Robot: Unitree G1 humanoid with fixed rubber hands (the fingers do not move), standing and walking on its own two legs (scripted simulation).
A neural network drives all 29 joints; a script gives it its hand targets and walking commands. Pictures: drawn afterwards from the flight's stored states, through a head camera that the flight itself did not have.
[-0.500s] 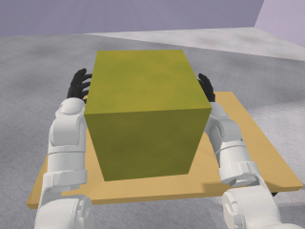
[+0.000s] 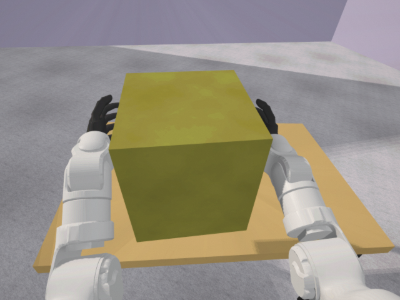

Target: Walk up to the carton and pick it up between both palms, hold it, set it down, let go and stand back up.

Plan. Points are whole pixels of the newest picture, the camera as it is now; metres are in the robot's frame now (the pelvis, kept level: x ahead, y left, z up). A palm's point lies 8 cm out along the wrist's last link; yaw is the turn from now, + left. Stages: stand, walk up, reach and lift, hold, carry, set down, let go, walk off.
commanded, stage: hold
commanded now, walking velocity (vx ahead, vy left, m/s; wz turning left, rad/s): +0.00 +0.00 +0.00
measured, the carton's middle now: (187, 152) +0.38 +0.00 +0.15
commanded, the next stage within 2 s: none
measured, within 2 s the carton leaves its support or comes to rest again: neither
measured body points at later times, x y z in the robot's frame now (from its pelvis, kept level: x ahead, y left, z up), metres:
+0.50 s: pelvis +0.00 +0.00 +0.00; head -0.05 +0.02 +0.45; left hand +0.38 +0.17 +0.19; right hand +0.38 -0.16 +0.19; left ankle +0.02 +0.12 -0.75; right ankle +0.01 -0.13 -0.75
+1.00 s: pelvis +0.00 +0.00 +0.00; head -0.05 +0.02 +0.45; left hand +0.38 +0.16 +0.20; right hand +0.38 -0.17 +0.20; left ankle +0.02 +0.12 -0.75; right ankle +0.01 -0.13 -0.75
